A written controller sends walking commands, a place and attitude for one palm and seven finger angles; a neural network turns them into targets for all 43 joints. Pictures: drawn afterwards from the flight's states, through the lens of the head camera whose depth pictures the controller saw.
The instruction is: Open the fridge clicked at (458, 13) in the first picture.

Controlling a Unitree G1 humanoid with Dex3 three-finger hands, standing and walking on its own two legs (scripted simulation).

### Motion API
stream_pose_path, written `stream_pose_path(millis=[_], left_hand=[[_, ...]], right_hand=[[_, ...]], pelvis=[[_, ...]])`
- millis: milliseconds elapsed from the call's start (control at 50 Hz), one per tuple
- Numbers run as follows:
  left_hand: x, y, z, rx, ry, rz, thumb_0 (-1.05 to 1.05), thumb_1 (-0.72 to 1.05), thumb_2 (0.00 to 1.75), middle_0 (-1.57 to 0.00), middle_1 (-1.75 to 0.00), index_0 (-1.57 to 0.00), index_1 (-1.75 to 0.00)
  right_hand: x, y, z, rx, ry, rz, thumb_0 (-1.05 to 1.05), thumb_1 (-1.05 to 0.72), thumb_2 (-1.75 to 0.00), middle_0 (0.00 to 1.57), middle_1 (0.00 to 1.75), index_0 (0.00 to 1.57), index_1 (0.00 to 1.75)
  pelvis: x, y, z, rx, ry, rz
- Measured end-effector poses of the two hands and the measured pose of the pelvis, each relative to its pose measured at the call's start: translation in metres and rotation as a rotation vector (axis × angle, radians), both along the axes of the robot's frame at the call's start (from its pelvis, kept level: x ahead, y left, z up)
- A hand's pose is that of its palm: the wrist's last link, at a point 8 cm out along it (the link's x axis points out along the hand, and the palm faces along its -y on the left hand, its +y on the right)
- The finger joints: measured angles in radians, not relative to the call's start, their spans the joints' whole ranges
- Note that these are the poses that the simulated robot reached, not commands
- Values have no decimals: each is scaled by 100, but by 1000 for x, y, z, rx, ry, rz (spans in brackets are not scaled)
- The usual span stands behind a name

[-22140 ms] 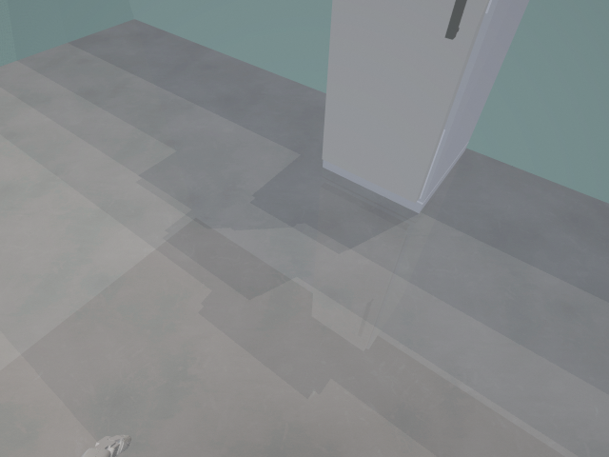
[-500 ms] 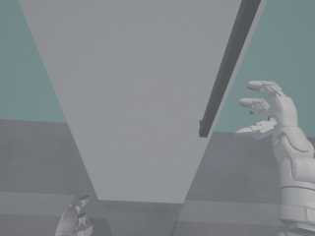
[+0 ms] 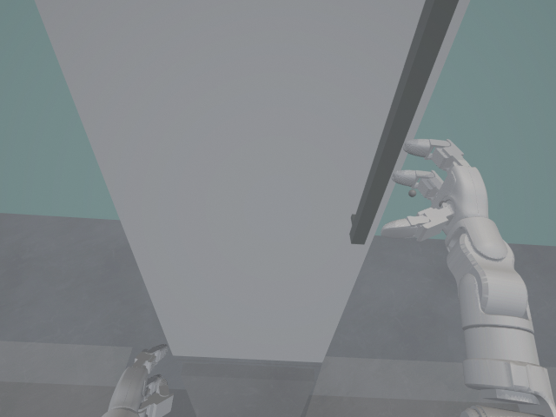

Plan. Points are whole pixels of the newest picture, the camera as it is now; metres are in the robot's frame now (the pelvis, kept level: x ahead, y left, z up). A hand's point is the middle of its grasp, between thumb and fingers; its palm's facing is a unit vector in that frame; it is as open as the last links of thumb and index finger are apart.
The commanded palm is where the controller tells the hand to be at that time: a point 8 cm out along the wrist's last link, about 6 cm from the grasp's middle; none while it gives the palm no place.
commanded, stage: feel for the door with the fingertips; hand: right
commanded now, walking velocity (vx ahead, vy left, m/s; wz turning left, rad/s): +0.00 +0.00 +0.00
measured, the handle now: (391, 125) +0.44 -0.12 +0.24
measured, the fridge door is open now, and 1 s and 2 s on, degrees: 0 0 0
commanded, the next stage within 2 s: slide the fingers in behind the handle in 0.42 s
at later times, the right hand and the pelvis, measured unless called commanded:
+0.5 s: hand (409, 180) +0.40 -0.16 +0.18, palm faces +0.01 +1.00 -0.01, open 13.8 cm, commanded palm +0.37 -0.21 +0.18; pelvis +0.00 +0.00 +0.00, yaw +0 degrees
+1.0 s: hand (410, 188) +0.39 -0.16 +0.18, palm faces +0.02 +1.00 -0.01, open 14.0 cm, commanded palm +0.36 -0.20 +0.18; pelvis +0.00 +0.00 +0.00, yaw +0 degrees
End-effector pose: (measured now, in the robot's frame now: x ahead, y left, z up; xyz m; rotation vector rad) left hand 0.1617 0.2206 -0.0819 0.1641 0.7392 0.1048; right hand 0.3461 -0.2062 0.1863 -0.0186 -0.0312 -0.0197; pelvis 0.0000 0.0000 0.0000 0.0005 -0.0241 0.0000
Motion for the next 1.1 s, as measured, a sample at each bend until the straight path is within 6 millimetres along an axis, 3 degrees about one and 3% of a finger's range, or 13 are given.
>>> stream_pose_path(millis=[160, 380, 620, 920, 1100], left_hand=[[-4, 6, -1, 19, 14, 4, 1, 91, 90, -20, -30, -20, -30], [-21, 14, -6, 30, 50, 36, 1, 91, 90, -20, -30, -20, -30], [-38, 20, -12, 33, 90, 62, 1, 91, 90, -20, -30, -20, -30], [-21, 14, -4, 26, 36, 46, 1, 91, 90, -20, -30, -20, -30], [-8, 7, -3, 28, 25, 19, 1, 91, 90, -20, -30, -20, -30]], right_hand=[[4, -6, 0, -5, 15, -9, -1, 50, -30, 30, 120, 30, 120], [27, -1, -1, 10, 27, -1, -1, 50, -30, 30, 120, 30, 120], [30, -4, -2, 5, 15, 3, -1, 50, -30, 34, 123, 33, 122], [19, -8, -6, 11, 14, 0, -1, 50, -30, 31, 120, 30, 120], [25, 7, -5, 11, 16, 21, -1, 50, -30, 30, 120, 30, 120]], pelvis=[[-3, 2, 0, 1, -1, -10], [-5, 3, 0, -1, 18, -1], [-5, 2, 0, 0, 23, 2], [-4, 0, 0, 1, 16, 4], [-2, -2, 0, 2, 20, -8]])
